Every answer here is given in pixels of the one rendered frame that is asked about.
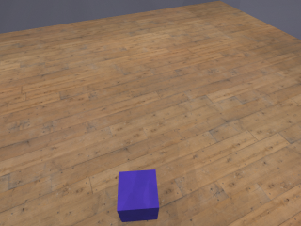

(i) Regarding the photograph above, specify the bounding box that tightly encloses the carton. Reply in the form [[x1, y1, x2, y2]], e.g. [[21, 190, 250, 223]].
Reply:
[[117, 169, 160, 222]]

